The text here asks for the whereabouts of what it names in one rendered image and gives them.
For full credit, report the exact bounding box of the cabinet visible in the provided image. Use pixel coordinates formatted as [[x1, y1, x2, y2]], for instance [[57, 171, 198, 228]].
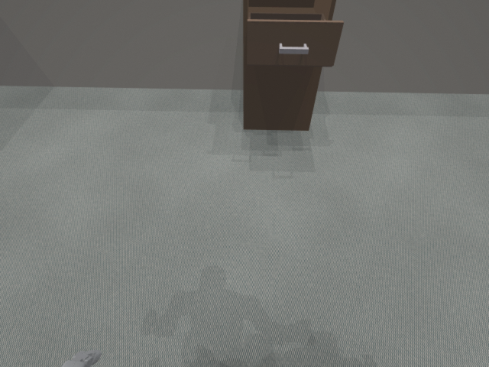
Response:
[[243, 0, 336, 131]]

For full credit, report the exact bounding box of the left robot hand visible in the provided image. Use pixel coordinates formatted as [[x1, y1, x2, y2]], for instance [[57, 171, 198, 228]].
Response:
[[61, 350, 102, 367]]

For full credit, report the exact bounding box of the handle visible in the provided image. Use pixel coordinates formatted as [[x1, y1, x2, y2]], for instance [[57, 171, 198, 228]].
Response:
[[279, 44, 309, 54]]

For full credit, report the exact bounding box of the drawer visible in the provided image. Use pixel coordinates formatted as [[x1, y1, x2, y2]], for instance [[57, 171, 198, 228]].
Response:
[[247, 12, 344, 67]]

